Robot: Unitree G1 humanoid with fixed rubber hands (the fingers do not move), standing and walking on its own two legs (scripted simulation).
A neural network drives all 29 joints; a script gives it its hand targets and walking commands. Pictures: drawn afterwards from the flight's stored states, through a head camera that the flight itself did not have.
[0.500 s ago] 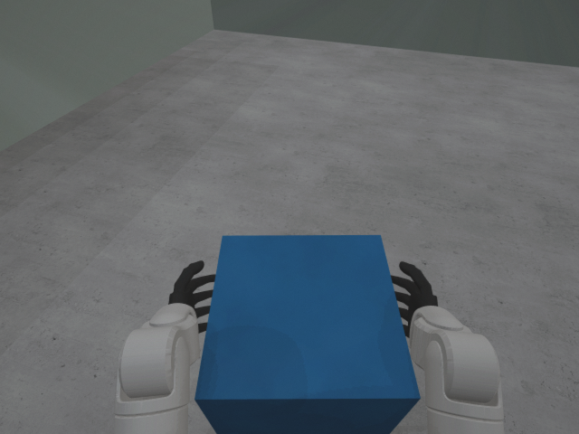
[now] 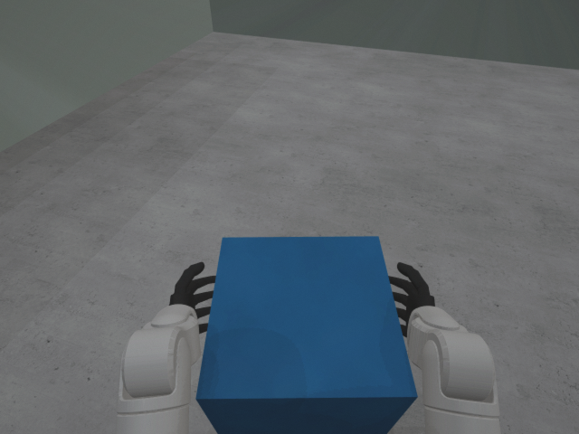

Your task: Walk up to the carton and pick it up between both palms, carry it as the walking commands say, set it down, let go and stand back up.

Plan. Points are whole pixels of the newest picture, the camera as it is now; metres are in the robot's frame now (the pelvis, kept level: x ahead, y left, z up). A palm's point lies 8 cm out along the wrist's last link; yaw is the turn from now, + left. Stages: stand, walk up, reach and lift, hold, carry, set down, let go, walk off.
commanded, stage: carry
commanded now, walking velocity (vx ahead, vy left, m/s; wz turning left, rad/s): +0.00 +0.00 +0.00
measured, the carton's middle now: (300, 348) +0.26 -0.01 +0.01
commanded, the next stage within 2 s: none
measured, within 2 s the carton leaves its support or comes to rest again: neither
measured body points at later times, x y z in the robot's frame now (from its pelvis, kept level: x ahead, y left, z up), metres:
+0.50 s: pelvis +0.00 -0.01 +0.00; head -0.02 +0.00 +0.45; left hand +0.28 +0.14 +0.07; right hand +0.28 -0.16 +0.07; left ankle +0.03 +0.13 -0.74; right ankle +0.01 -0.11 -0.74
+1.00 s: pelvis +0.08 +0.00 -0.01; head +0.05 +0.00 +0.44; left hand +0.35 +0.15 +0.08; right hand +0.35 -0.15 +0.08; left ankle +0.03 +0.13 -0.73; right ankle +0.01 -0.11 -0.74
